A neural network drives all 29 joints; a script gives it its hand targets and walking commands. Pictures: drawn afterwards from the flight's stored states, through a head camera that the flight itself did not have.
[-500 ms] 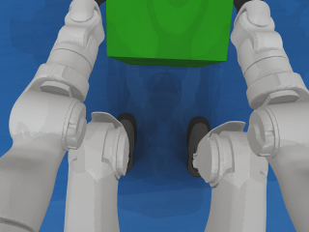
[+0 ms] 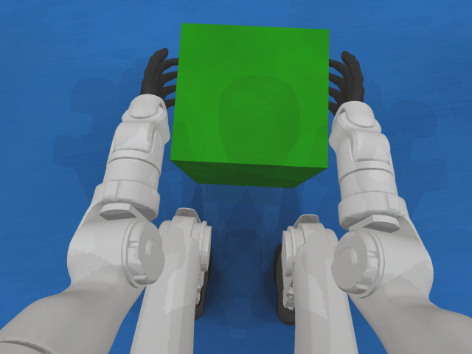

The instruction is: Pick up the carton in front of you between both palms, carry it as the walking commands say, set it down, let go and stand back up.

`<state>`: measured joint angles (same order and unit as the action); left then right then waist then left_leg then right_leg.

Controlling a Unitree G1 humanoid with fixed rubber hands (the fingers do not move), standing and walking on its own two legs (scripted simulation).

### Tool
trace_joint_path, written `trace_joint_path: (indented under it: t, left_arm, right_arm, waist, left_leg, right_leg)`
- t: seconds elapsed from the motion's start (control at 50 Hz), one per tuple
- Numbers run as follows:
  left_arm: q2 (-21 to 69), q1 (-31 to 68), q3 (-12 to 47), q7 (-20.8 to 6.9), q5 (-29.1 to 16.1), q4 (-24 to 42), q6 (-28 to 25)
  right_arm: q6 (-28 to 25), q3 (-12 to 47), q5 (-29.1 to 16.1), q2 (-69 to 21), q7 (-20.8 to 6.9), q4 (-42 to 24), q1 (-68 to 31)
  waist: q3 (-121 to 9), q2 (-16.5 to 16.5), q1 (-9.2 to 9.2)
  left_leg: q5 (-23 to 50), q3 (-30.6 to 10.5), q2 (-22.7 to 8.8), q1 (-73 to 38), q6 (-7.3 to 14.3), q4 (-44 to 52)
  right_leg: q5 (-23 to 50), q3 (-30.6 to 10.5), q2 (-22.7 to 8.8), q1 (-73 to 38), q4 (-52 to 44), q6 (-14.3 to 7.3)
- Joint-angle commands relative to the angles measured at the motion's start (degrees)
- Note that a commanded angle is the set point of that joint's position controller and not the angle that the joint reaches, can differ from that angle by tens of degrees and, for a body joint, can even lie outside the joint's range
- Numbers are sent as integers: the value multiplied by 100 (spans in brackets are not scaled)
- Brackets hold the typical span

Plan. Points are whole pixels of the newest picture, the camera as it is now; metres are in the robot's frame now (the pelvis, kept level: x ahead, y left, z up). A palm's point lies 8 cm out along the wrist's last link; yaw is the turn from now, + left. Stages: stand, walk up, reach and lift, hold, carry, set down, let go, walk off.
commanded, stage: reach and lift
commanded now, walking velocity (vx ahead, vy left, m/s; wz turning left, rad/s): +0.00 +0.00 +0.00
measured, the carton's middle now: (249, 122) +0.49 +0.01 -0.14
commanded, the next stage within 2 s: none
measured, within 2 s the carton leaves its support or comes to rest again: neither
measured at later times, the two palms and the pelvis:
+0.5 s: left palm (111, 77) +0.46 +0.16 +0.08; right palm (398, 72) +0.47 -0.14 +0.09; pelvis +0.03 +0.00 +0.12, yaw +1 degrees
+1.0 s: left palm out of the picture +0.42 +0.16 +0.24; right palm out of the picture +0.43 -0.14 +0.25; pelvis +0.07 +0.00 +0.26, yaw +1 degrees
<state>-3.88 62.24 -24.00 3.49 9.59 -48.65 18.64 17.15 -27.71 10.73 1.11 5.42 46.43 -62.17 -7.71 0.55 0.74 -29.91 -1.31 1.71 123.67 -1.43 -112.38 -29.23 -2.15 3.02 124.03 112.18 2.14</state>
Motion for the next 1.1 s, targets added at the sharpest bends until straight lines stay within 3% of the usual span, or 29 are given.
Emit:
trace_joint_path:
  t: [0.0,0.08,0.1,0.14,0.16,0.2,0.22,0.26,0.28,0.34,0.36,0.4,0.42,0.44,0.48,0.5,0.52,0.6,0.66,0.68,0.72,0.76,0.78,0.88,0.9,0.92,1.04,1.06,1.08]
  left_arm:
    - [6139,3743,2390,-1471,-581,572,-87]
    - [6129,3771,2616,-1461,-657,883,-67]
    - [6049,3818,2700,-1470,-638,1086,-46]
    - [6058,3730,2735,-1503,-675,1026,104]
    - [6373,3692,2827,-1532,-643,1004,188]
    - [6508,3480,2974,-1590,-707,1203,274]
    - [6630,3364,3095,-1629,-767,1111,341]
    - [6668,3078,3152,-1680,-758,1401,362]
    - [6802,3012,3190,-1680,-835,1292,374]
    - [6967,2355,3558,-1664,-993,1525,336]
    - [6876,2275,3517,-1641,-952,1420,305]
    - [6898,2010,3669,-1562,-935,1595,225]
    - [6927,1893,3673,-1546,-909,1436,213]
    - [6977,1809,3761,-1563,-972,1491,197]
    - [6997,1599,3876,-1548,-973,1535,134]
    - [6882,1644,3864,-1516,-984,1765,84]
    - [6848,1479,3872,-1490,-944,1662,86]
    - [6867,774,3299,-1492,-596,1106,149]
    - [6832,480,3101,-1501,-474,1023,142]
    - [7083,494,3407,-1492,-605,1218,138]
    - [7103,396,3538,-1511,-659,1348,125]
    - [7246,362,3799,-1519,-731,1670,58]
    - [7252,293,3687,-1513,-775,1576,55]
    - [7112,17,4044,-1521,-751,1820,144]
    - [7149,-324,3950,-1521,-661,1832,202]
    - [7094,-184,4031,-1543,-734,1848,237]
    - [7110,-1176,4002,-1603,-633,1925,582]
    - [7087,-1334,3901,-1608,-591,1981,591]
    - [6999,-1257,4060,-1612,-642,2164,575]
  right_arm:
    - [22,2590,-641,-5931,-1636,-280,-3710]
    - [137,2825,-639,-6173,-1608,-142,-3530]
    - [224,2861,-756,-6311,-1599,-51,-3466]
    - [376,2983,-759,-6339,-1582,-173,-3407]
    - [397,2838,-623,-6290,-1624,8,-3100]
    - [473,3010,-761,-6650,-1679,-101,-2805]
    - [477,3166,-797,-6640,-1679,-354,-2780]
    - [558,3148,-779,-6714,-1733,-246,-2312]
    - [553,3162,-726,-6849,-1733,-218,-2254]
    - [449,3692,-934,-6804,-1712,-1194,-2342]
    - [428,3805,-1117,-6923,-1707,-1019,-2321]
    - [334,3937,-1181,-7012,-1734,-1182,-2004]
    - [341,4025,-1154,-6947,-1711,-1021,-1877]
    - [357,3891,-1061,-6808,-1691,-780,-1472]
    - [260,4036,-1116,-6872,-1675,-1077,-1447]
    - [330,3976,-978,-7018,-1645,-746,-990]
    - [319,3977,-1059,-7004,-1634,-655,-746]
    - [331,3718,-663,-6932,-1650,-510,-439]
    - [332,3736,-652,-6952,-1651,-713,-530]
    - [264,3850,-700,-6972,-1674,-994,-334]
    - [274,3922,-751,-7012,-1671,-919,-271]
    - [222,4149,-762,-7228,-1692,-1143,119]
    - [225,4201,-835,-7062,-1680,-1189,-112]
    - [317,4028,-683,-7089,-1690,-969,567]
    - [371,4092,-670,-7155,-1722,-944,807]
    - [418,4060,-569,-7092,-1717,-1000,1006]
    - [764,4239,-642,-7139,-1852,-1185,1627]
    - [791,4328,-699,-7141,-1858,-1279,1549]
    - [790,4377,-643,-7142,-1845,-1415,1619]
  waist:
    - [-5426,-168,96]
    - [-5747,100,67]
    - [-5918,222,241]
    - [-5827,263,69]
    - [-5935,100,-83]
    - [-6328,83,101]
    - [-6248,-34,-68]
    - [-6202,-48,69]
    - [-6195,69,-63]
    - [-6449,-48,-94]
    - [-6166,-47,157]
    - [-5789,-250,195]
    - [-5610,-117,161]
    - [-5361,-137,-138]
    - [-5367,-149,27]
    - [-5330,-33,-133]
    - [-5101,-185,66]
    - [-3961,21,-4]
    - [-3844,247,152]
    - [-4220,84,-87]
    - [-4043,46,111]
    - [-4189,99,-205]
    - [-3987,-8,-10]
    - [-3475,-60,-102]
    - [-3324,-167,72]
    - [-3070,-80,-233]
    - [-2345,-139,-102]
    - [-2142,-4,174]
    - [-2204,29,-139]
  left_leg:
    - [568,493,730,-3417,145,1728]
    - [693,511,754,-3729,146,1875]
    - [583,507,769,-3938,170,2032]
    - [363,548,766,-3941,154,2150]
    - [304,587,802,-4162,108,2269]
    - [573,618,805,-4613,89,2384]
    - [566,543,775,-4589,53,2487]
    - [827,594,789,-4857,34,2646]
    - [960,542,775,-4895,39,2733]
    - [1618,469,812,-5365,-26,2890]
    - [1668,432,770,-5468,19,3013]
    - [1636,393,801,-5631,4,3261]
    - [1807,334,819,-5761,18,3362]
    - [1679,273,771,-5798,2,3482]
    - [1782,249,772,-5966,31,3606]
    - [1641,240,816,-6127,12,3721]
    - [1479,258,809,-6115,15,3816]
    - [1025,144,782,-6387,119,4491]
    - [1084,84,761,-6796,204,4875]
    - [1426,10,749,-7294,175,4929]
    - [1527,-37,727,-7458,171,5162]
    - [1839,-67,706,-8031,144,5310]
    - [1743,-82,673,-8054,167,5400]
    - [1678,-216,571,-8647,173,6031]
    - [1777,-217,603,-8818,188,6120]
    - [1822,-237,598,-8924,156,6332]
    - [2350,-393,489,-10060,155,7266]
    - [2456,-378,496,-10125,175,7369]
    - [2856,-354,490,-10402,158,7453]
  right_leg:
    - [363,694,723,-2750,-1501,-179]
    - [410,594,736,-3299,-1840,-157]
    - [283,614,726,-3297,-1897,-105]
    - [148,610,719,-3680,-2122,-76]
    - [78,584,704,-3755,-2291,-118]
    - [335,535,711,-4189,-2444,-74]
    - [408,556,692,-4294,-2500,-91]
    - [593,456,672,-4612,-2745,-124]
    - [809,482,694,-4810,-2819,-103]
    - [1401,426,670,-5310,-3011,-75]
    - [1477,423,684,-5293,-2990,-38]
    - [1488,364,726,-5318,-3133,-76]
    - [1587,337,729,-5277,-3283,-46]
    - [1485,377,715,-5448,-3456,-83]
    - [1552,297,709,-5684,-3582,-76]
    - [1491,238,736,-5800,-3793,-76]
    - [1400,129,696,-5947,-3875,-113]
    - [758,150,691,-5972,-4524,-116]
    - [929,86,609,-6570,-4904,-76]
    - [1229,32,592,-6962,-4969,-106]
    - [1310,-14,571,-7222,-5128,-133]
    - [1670,-15,578,-7553,-5389,-128]
    - [1521,-67,557,-7587,-5399,-171]
    - [1497,-175,524,-8234,-5986,-273]
    - [1490,-172,513,-8339,-6097,-257]
    - [1686,-196,492,-8504,-6290,-277]
    - [2238,-282,365,-9715,-7202,-268]
    - [2269,-311,343,-9875,-7353,-261]
    - [2616,-322,375,-9954,-7460,-214]
